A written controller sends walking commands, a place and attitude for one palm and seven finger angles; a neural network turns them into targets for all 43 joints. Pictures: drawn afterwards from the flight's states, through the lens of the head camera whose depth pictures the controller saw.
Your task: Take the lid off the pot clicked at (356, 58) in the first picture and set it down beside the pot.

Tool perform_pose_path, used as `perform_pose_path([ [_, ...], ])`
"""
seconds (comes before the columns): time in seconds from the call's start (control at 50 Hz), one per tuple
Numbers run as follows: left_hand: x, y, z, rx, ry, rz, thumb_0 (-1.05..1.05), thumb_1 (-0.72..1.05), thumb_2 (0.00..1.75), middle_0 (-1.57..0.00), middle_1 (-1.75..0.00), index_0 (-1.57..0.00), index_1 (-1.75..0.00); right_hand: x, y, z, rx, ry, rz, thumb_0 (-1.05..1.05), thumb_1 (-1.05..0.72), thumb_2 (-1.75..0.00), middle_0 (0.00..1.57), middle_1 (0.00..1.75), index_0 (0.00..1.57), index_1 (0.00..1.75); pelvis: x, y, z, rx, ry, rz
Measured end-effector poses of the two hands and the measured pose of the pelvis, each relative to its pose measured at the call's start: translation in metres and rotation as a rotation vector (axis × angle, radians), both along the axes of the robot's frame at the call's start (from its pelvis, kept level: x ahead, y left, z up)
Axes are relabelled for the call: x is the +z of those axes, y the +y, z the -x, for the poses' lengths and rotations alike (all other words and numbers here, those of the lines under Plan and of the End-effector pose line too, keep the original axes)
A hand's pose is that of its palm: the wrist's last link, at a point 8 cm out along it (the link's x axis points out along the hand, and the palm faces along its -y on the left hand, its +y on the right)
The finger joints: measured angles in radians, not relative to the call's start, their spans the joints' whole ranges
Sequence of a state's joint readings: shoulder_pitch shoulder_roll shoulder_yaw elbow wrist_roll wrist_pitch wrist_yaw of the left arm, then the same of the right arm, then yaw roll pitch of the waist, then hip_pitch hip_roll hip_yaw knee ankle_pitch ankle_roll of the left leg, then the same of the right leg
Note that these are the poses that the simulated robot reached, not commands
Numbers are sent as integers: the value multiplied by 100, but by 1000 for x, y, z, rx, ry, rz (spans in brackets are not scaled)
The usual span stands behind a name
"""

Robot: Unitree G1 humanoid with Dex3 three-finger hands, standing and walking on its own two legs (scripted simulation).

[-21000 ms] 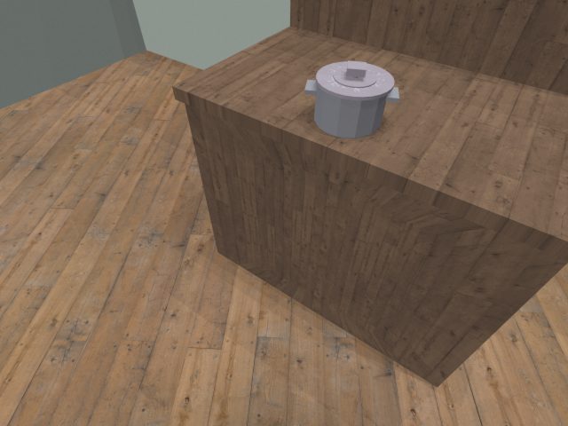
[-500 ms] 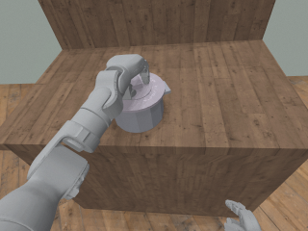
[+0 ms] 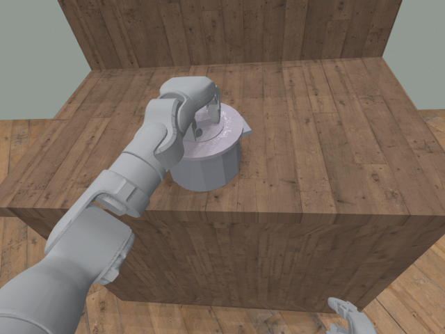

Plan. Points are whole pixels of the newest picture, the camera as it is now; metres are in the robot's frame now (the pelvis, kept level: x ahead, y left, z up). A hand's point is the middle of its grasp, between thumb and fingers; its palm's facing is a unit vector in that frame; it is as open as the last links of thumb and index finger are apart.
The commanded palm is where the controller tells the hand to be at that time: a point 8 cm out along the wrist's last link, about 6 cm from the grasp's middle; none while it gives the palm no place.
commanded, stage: close the fingers and squeeze the knob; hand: left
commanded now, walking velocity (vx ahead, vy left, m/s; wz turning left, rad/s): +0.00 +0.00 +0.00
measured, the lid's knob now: (198, 118) +0.48 +0.05 +0.15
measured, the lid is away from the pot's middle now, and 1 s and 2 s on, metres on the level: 0.01 0.02 0.03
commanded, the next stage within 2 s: lift the lid straight up in 0.28 s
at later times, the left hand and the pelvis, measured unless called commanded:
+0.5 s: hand (194, 122) +0.44 +0.05 +0.17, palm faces -0.22 -0.01 -0.98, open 6.7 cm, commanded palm +0.42 +0.06 +0.25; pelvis +0.00 +0.00 +0.00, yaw +0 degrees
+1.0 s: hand (194, 102) +0.45 +0.04 +0.21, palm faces -0.16 +0.00 -0.99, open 6.5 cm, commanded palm +0.42 +0.06 +0.29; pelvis +0.00 +0.00 +0.00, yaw +0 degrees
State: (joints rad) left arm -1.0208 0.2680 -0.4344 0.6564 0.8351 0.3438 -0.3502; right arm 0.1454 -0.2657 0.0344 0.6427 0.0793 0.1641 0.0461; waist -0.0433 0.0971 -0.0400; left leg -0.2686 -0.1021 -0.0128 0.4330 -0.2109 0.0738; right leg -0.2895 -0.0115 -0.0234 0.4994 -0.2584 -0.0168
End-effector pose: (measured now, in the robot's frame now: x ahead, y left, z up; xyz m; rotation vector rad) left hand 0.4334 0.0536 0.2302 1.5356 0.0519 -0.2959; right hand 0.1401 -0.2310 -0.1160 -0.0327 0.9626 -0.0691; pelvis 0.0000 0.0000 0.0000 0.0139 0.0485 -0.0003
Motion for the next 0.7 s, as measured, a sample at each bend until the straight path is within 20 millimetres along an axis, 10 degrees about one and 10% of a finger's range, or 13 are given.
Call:
perform_pose_path([
  [0.7,10,-3,-2,-23,-10,-6,3,15,104,-71,-73,-88,-85,1,2,-14,20,-39,-11,1,-91,-90,19,30,19,30,1,-2,-4,3,-6,-1],
])
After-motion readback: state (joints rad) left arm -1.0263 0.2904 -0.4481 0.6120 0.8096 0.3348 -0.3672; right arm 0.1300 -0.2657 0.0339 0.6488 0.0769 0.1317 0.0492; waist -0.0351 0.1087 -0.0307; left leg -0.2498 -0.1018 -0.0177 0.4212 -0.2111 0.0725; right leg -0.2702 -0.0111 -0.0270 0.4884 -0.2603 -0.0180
